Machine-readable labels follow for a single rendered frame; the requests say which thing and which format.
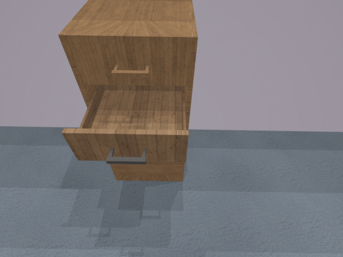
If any cabinet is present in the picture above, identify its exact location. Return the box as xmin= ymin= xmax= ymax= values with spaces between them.
xmin=58 ymin=0 xmax=198 ymax=182

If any drawer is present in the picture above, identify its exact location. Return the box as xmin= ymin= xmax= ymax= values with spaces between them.
xmin=62 ymin=85 xmax=189 ymax=162

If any handle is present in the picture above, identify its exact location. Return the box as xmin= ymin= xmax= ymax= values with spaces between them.
xmin=111 ymin=70 xmax=149 ymax=78
xmin=106 ymin=148 xmax=146 ymax=164

